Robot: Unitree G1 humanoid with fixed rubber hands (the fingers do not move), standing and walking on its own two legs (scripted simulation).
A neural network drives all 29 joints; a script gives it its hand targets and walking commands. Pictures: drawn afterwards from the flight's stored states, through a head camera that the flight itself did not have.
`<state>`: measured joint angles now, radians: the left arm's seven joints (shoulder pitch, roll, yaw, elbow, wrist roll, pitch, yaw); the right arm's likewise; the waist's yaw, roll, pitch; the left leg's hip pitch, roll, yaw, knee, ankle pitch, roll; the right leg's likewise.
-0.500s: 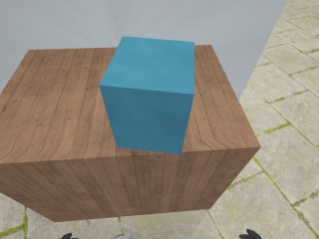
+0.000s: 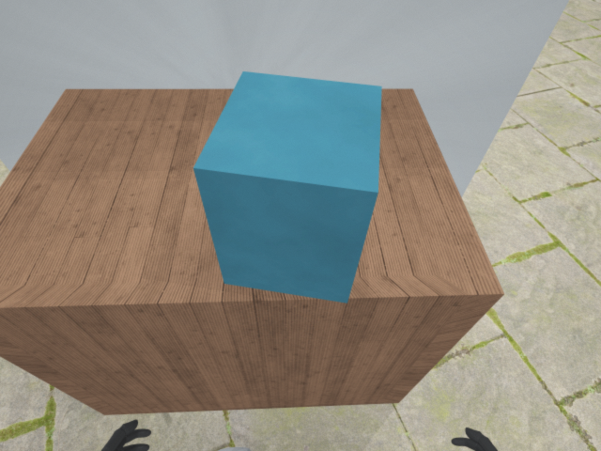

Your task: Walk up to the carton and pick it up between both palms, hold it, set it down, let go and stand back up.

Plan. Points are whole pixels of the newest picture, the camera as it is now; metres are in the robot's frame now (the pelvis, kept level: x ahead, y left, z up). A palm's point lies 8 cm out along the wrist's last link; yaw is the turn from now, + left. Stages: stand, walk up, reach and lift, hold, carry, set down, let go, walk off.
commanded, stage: walk up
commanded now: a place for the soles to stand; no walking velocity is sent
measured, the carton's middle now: (297, 192) +0.45 +0.00 +0.08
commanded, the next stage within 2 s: reach and lift in 0.36 s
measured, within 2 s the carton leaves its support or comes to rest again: neither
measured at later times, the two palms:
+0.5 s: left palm out of the picture +0.13 +0.26 -0.11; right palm (484, 447) +0.14 -0.26 -0.11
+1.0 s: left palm (113, 381) +0.21 +0.25 -0.04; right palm (463, 398) +0.18 -0.21 -0.04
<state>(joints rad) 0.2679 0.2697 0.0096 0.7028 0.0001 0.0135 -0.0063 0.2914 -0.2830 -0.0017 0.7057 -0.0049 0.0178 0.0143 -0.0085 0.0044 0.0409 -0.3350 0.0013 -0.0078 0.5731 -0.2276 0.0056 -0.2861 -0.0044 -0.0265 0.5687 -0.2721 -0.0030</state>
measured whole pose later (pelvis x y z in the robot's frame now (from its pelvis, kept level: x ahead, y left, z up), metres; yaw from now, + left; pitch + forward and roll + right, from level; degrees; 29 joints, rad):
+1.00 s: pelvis +0.05 +0.01 +0.02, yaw -4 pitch -3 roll +0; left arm 0.27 0.28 0.05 0.35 -0.07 0.15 -0.02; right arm 0.32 -0.14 -0.02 0.45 0.01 -0.12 -0.02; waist 0.04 -0.03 0.08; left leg -0.07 0.02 0.09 0.32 -0.19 0.00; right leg -0.04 0.00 0.04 0.31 -0.21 0.01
